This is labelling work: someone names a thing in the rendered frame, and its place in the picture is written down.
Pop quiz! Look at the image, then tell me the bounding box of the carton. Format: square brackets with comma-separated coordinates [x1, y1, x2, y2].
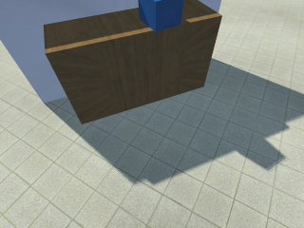
[138, 0, 183, 32]

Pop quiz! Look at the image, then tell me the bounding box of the pedestal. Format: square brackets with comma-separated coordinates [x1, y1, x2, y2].
[43, 0, 222, 124]

